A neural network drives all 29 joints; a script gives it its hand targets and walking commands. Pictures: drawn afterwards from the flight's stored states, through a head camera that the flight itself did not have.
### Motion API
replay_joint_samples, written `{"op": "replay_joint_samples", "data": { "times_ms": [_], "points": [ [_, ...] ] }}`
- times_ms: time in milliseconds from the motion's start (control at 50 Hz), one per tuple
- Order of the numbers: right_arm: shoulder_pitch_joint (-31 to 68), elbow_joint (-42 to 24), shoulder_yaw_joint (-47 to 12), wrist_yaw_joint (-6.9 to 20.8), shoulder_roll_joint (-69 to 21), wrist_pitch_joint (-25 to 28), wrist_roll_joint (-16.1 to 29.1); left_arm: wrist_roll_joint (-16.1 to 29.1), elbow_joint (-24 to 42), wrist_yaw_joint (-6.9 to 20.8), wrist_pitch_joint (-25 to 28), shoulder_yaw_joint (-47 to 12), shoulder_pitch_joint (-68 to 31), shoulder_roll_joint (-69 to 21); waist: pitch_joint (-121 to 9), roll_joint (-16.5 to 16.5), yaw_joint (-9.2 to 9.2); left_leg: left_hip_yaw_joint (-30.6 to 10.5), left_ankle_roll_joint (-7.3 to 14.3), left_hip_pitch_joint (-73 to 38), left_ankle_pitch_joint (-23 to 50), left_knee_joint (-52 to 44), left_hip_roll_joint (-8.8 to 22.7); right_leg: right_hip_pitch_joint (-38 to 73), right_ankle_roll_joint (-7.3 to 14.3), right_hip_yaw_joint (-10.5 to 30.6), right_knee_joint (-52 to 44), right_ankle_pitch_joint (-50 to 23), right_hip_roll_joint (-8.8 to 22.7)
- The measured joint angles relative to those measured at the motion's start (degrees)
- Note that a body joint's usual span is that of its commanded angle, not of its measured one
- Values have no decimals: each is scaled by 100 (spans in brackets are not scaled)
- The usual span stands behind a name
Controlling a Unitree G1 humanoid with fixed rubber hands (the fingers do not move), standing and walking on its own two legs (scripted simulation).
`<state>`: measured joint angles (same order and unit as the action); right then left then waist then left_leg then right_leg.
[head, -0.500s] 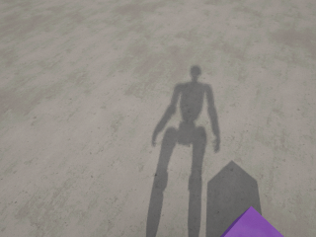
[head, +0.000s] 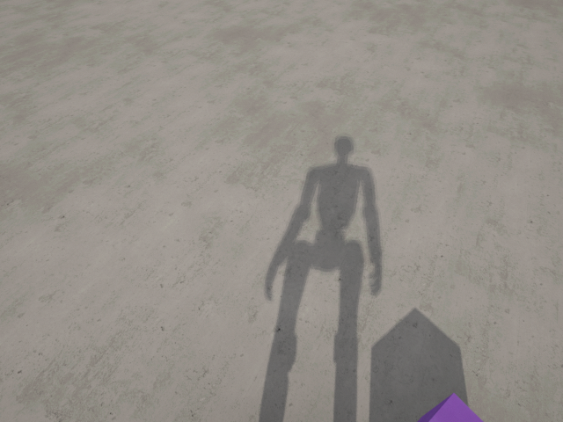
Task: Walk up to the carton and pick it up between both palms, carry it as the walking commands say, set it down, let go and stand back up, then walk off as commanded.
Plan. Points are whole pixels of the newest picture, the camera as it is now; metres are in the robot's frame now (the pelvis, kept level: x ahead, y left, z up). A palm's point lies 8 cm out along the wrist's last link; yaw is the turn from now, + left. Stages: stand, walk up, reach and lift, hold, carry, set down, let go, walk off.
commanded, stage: stand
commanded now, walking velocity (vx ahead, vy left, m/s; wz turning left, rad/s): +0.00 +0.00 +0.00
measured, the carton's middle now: out of the picture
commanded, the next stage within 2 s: none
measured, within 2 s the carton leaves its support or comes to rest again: neither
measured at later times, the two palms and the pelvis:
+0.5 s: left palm out of the picture -0.02 +0.21 -0.15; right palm out of the picture -0.03 -0.20 -0.15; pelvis +0.00 +0.00 +0.00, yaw -1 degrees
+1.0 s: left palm out of the picture -0.01 +0.23 -0.14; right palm out of the picture -0.01 -0.24 -0.14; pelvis -0.01 +0.00 +0.00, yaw -1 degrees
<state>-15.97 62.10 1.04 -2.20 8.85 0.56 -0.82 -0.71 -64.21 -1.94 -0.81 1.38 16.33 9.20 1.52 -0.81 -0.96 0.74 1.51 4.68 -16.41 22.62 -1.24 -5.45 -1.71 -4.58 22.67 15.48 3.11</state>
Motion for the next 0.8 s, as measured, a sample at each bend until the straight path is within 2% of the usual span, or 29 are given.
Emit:
{"op": "replay_joint_samples", "data": {
  "times_ms": [340, 800],
  "points": [
    [-306, 196, -53, -42, -176, 29, -7, 21, -201, -69, -7, -50, -32, -194, 34, 35, 58, 54, 29, -26, -51, 34, -27, -22, -26, 57, 99, 68, 30],
    [-337, 23, -36, -34, -171, 27, -20, 12, -148, -57, 32, -88, 116, -241, 68, 12, 37, 92, -13, 27, -14, 40, 19, -106, 12, 95, 131, 30, -15]
  ]
}}
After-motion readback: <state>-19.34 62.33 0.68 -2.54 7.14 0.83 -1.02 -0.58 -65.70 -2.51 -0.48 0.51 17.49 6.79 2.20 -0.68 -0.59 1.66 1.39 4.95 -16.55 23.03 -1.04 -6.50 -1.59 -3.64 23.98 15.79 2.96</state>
